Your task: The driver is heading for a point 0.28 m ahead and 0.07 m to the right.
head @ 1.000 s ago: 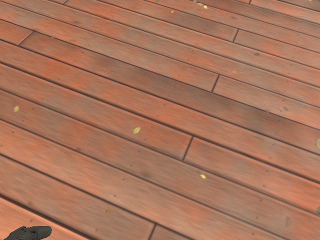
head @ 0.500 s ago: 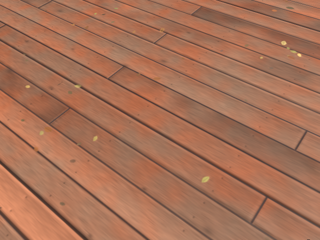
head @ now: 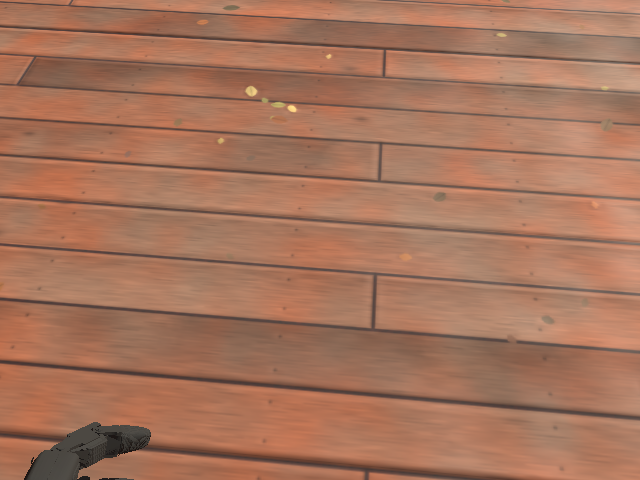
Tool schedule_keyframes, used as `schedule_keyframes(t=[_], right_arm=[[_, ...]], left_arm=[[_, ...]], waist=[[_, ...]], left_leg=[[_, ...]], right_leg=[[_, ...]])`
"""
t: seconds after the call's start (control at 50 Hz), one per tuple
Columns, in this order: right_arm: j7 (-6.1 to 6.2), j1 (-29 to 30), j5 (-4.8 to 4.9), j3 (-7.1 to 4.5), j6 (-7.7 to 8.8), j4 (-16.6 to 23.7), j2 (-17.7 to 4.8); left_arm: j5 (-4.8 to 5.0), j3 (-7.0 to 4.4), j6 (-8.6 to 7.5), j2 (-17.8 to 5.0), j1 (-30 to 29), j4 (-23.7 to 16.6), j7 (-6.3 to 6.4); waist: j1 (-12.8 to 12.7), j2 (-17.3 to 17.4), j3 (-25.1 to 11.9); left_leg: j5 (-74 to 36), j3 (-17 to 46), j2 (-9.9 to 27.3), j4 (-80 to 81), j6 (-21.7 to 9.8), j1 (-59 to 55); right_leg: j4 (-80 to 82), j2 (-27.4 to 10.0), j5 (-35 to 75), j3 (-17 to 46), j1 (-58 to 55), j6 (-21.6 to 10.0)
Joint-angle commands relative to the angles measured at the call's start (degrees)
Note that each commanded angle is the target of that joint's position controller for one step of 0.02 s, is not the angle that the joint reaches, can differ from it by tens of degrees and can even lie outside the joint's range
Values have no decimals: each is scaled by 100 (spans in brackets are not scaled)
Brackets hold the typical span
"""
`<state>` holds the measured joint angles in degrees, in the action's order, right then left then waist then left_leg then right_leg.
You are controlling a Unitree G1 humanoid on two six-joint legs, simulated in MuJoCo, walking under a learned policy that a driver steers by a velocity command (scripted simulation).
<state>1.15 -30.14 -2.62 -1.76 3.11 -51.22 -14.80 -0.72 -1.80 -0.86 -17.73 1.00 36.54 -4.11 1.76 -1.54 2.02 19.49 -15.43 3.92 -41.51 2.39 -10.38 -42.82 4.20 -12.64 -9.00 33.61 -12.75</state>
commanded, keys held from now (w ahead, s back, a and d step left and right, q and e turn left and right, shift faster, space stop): w+e+shift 0.06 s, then shift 0.94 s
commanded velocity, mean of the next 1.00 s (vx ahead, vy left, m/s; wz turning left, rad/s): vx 0.29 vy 0.00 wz -0.27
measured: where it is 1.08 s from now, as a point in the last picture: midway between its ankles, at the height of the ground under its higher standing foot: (357, 464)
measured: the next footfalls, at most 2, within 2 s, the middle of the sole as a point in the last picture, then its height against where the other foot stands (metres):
left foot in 0.38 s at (310, 418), level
right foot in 0.78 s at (415, 471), level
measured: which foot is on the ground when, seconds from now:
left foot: up 0.00-0.36, down 0.38-1.00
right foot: down 0.00-0.40, up 0.42-0.76, down 0.78-1.00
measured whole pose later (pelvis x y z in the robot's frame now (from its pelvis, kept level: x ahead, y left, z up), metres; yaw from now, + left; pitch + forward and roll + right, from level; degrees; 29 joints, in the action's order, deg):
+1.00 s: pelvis +0.46 -0.04 +0.04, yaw -16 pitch +0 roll +1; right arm 0.0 -9.4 -1.0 -1.1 1.0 -46.8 -13.3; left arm -0.6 -1.7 -0.7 -12.5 13.5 47.1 2.1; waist 0.5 1.0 1.0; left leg 12.2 0.0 -2.9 -30.6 -2.1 18.1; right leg -33.3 -0.6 -18.4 2.9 14.6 1.0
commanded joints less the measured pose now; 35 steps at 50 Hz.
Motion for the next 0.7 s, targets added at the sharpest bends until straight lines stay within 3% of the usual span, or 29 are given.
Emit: schedule_keyframes(t=[0.02, 0.04, 0.06, 0.08, 0.12, 0.14, 0.18, 0.2, 0.22, 0.26, 0.3, 0.34, 0.36, 0.38, 0.4, 0.42, 0.44, 0.46, 0.48, 0.5, 0.52, 0.56, 0.6, 0.62, 0.66, 0.7], right_arm=[[-103, 895, 113, -104, 245, 1601, -698], [-106, 1562, 50, -102, 393, 1680, -1016], [-108, 1611, 80, -60, 459, 1673, -964], [-84, 1607, 35, -24, 429, 1600, -891], [-75, 1186, -119, 14, 157, 1398, -807], [-87, 1125, -127, 14, 41, 1388, -762], [-128, 1469, -81, 81, -39, 1510, -520], [-47, 2211, 220, 24, 247, 1811, -518], [-61, 2525, 224, 96, 376, 1892, -351], [-157, 3047, 191, 134, 535, 1958, -139], [-242, 3288, 210, 56, 559, 2071, -244], [-242, 2844, 178, -114, 535, 2002, -586], [-229, 2316, 163, -195, 540, 1863, -737], [-214, 1346, 145, -265, 565, 1596, -848], [-192, 592, 10, -259, 561, 1380, -1119], [-267, 588, -145, -141, 525, 1299, -846], [-268, 1125, 30, -212, 427, 1542, -790], [-232, 1746, 153, -169, 336, 1666, -615], [-215, 2266, 218, -44, 239, 1655, -383], [-207, 2491, 180, 12, 197, 1629, -332], [-223, 2574, 130, 6, 150, 1561, -377], [-277, 2643, 102, -5, 149, 1415, -333], [-269, 2486, 94, -61, 156, 1254, -439], [-257, 2399, 108, -89, 134, 1188, -498], [-225, 2386, 144, -121, 35, 1129, -608], [-192, 2509, 170, -114, -72, 1118, -648]], left_arm=[[-120, -671, 176, -2034, 2161, 320, 262], [-74, -674, 196, -1746, 2372, 265, 337], [-55, -610, 144, -1462, 2260, 428, 401], [-70, -521, 41, -1188, 2011, 484, 434], [-25, -353, -155, -873, 1540, 404, 477], [38, -303, -240, -790, 1558, 435, 432], [47, -297, -358, -840, 1608, 580, 359], [354, -244, -437, -469, 1284, 363, 466], [398, -232, -410, -542, 1325, 434, 563], [282, -271, -282, -657, 2119, 706, 696], [198, -249, -171, -624, 2564, 944, 741], [138, -250, -135, -563, 2440, 951, 765], [120, -284, -120, -624, 2148, 858, 771], [98, -287, -110, -626, 1635, 675, 736], [-74, -164, -97, -189, 1777, 469, 667], [174, -65, -81, 87, 3454, 805, 544], [245, -150, -3, -522, 3407, 986, 480], [261, -242, 80, -785, 2497, 738, 489], [174, -264, 166, -774, 1878, 574, 555], [140, -279, 257, -701, 1716, 485, 609], [133, -261, 324, -533, 1877, 504, 615], [97, -163, 311, -109, 2126, 580, 651], [23, -89, 246, 46, 1918, 536, 696], [12, -81, 246, 25, 1809, 528, 705], [56, -132, 304, -185, 1605, 533, 711], [46, -160, 339, -261, 1366, 503, 704]], waist=[[-750, -1386, -1907], [-1107, -113, -1823], [-783, 271, -845], [-391, 724, -233], [156, 909, 185], [253, 916, 166], [242, 615, 207], [-26, 603, 177], [-100, 579, 54], [-633, 347, -294], [-770, -121, -331], [-397, -552, -535], [2, -639, -706], [627, -609, -1026], [666, 616, -1924], [29, 1632, -3238], [187, 822, -3195], [152, 328, -2201], [-72, -258, -1261], [-263, -116, -762], [-429, 169, -501], [-551, 515, -461], [-441, 648, -813], [-372, 667, -997], [-274, 702, -1058], [-257, 828, -715]], left_leg=[[875, 1411, -723, -5730, -65, 5902], [219, 2099, -384, -5448, -146, 6276], [-16, 2101, -128, -4803, -184, 6199], [-67, 2013, 120, -4196, -149, 5781], [163, 1899, 317, -3613, 34, 4744], [291, 1808, 369, -3099, 117, 4363], [-268, 1405, 163, -2009, 96, 3988], [-753, 1520, 84, -1515, 191, 4140], [-1347, 1407, -59, -636, 194, 3944], [-3194, 1118, -595, 805, 109, 3373], [-3935, 1184, -887, 1353, -56, 3071], [-3760, 1390, -998, 1475, -265, 2581], [-3763, 1369, -971, 1571, -326, 2159], [-4460, 1479, -635, 1867, -460, 1273], [-7203, 2620, 778, 1033, -1026, -404], [-7434, 5230, 2364, 894, -2425, -1797], [-5708, 5396, 2210, 1355, -2474, -1220], [-4095, 4763, 1840, 1683, -2232, -154], [-2874, 4200, 1425, 2083, -1913, 1142], [-2262, 3885, 1132, 2377, -1751, 2077], [-1923, 3549, 814, 2612, -1580, 2757], [-2526, 2822, 405, 2709, -1452, 3326], [-3354, 2633, 453, 2556, -1557, 3048], [-3113, 2655, 523, 2534, -1580, 2893], [-1409, 2797, 583, 2699, -1541, 2907], [275, 2959, 540, 2889, -1414, 3228]], right_leg=[[1808, -1821, -887, 5178, -6285, -1608], [2562, -1881, -1393, 5580, -6013, -1466], [2859, -1798, -1203, 5240, -4961, -1221], [2845, -1634, -25, 4582, -3905, -982], [2677, -1300, 2862, 3380, -2361, -794], [2688, -1165, 3810, 2942, -1939, -695], [2641, -626, 5393, 2088, -1533, -379], [2621, -573, 4858, 2114, -1441, -242], [2493, -330, 4571, 1813, -1467, -43], [2424, -202, 3976, 1721, -1841, 369], [2272, -341, 3504, 1929, -2206, 617], [1636, -448, 3810, 2198, -2637, 815], [1013, -444, 4182, 2163, -2762, 946], [-170, -291, 3970, 2020, -2585, 1128], [-2644, 256, 101, 1786, -1561, 1424], [-4175, 754, -2892, 2674, -499, 1594], [-4507, 332, -2332, 2867, -404, 1575], [-4335, 82, -1985, 2447, -182, 1595], [-3885, -149, -1690, 2023, -156, 1611], [-3504, -301, -1450, 1826, -326, 1606], [-3024, -430, -1279, 1656, -725, 1609], [-1835, -531, -1221, 1395, -1317, 1644], [-966, -635, -1120, 1342, -1568, 1673], [-666, -686, -920, 1365, -1681, 1659], [-225, -720, -577, 1369, -1885, 1603], [231, -663, -421, 1280, -2017, 1511]])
